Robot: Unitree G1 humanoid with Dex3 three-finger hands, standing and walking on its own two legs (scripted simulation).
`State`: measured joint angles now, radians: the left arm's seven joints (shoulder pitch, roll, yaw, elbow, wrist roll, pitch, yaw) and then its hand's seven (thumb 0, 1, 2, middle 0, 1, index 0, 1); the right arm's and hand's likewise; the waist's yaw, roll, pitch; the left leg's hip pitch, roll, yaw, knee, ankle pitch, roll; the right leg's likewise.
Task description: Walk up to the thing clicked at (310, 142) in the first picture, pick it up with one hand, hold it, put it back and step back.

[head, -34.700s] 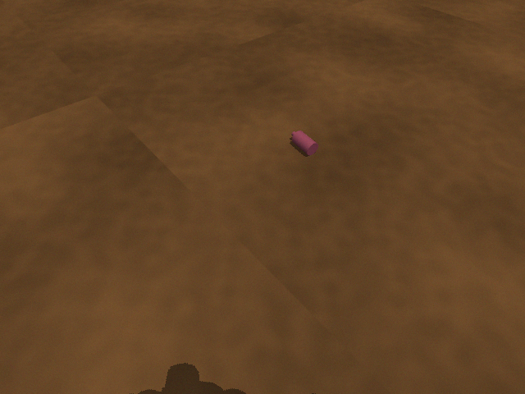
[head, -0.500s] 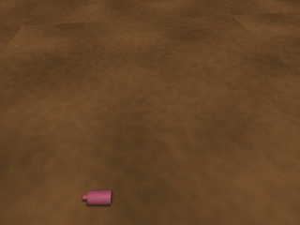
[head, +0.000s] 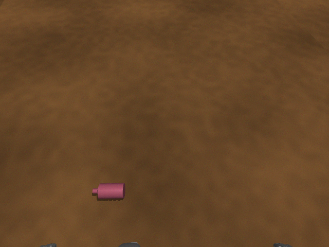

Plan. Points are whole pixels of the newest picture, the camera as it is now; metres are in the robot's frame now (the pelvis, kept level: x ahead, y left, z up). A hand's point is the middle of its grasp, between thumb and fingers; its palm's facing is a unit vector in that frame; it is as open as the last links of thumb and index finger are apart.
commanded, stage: step back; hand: left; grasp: from above
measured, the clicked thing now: (108, 190) +0.47 +0.31 -0.73
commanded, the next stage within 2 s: none
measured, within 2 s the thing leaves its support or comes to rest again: neither
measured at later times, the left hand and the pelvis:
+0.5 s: hand out of the picture +0.04 +0.29 -0.17, palm faces -0.10 -0.92 -0.39, open 7.3 cm; pelvis -0.08 +0.04 -0.01, yaw -5 degrees
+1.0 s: hand out of the picture -0.08 +0.30 -0.16, palm faces -0.02 -0.93 -0.36, open 7.3 cm; pelvis -0.22 +0.05 -0.02, yaw -1 degrees
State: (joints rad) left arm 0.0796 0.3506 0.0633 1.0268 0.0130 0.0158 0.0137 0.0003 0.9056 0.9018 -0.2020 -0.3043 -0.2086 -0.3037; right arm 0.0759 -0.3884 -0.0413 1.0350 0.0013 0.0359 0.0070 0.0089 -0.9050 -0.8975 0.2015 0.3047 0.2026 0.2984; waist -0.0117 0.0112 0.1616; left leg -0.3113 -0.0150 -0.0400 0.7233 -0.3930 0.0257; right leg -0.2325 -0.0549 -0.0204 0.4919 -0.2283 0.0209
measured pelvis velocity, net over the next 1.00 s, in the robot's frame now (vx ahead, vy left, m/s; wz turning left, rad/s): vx -0.22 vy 0.05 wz -0.02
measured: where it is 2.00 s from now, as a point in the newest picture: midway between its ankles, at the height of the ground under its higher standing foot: outside the picture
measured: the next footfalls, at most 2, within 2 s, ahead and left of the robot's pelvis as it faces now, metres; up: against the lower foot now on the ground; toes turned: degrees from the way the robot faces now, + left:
right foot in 0.54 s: -0.06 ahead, -0.07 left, +0.00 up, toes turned -1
left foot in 0.94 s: -0.18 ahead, +0.15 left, +0.00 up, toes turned -3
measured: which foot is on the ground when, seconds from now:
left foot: down 0.00-0.56, up 0.58-0.92, down 0.94-1.00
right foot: down 0.00-0.08, up 0.10-0.52, down 0.54-0.98, up 1.00-1.00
